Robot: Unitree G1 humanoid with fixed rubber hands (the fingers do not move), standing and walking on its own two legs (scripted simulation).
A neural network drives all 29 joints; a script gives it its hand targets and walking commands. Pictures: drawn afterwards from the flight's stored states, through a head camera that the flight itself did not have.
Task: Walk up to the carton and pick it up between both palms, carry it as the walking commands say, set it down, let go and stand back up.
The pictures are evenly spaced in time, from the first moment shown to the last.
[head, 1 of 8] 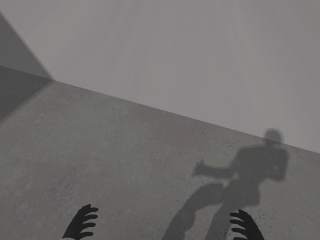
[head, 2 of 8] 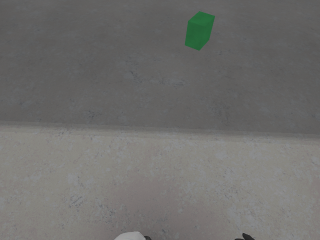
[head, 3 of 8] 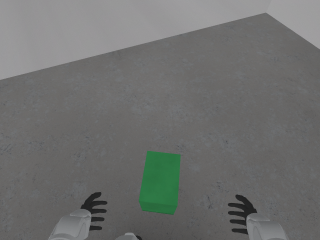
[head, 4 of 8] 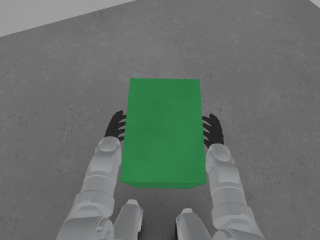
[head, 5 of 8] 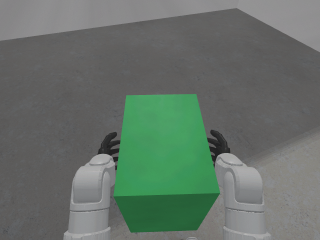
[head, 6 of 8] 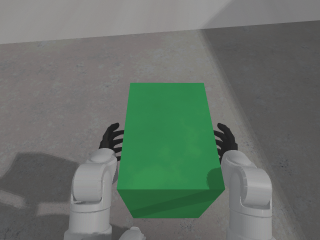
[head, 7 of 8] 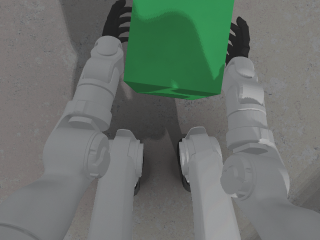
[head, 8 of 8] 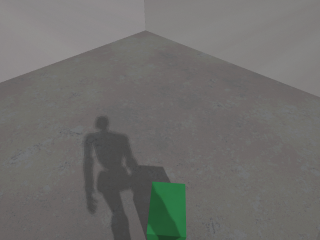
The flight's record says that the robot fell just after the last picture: no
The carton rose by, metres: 0.67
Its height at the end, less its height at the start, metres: +0.00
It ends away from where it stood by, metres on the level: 2.04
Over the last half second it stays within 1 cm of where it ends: yes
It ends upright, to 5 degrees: yes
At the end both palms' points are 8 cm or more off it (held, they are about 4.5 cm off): yes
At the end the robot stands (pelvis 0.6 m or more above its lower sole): yes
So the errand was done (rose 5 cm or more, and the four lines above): yes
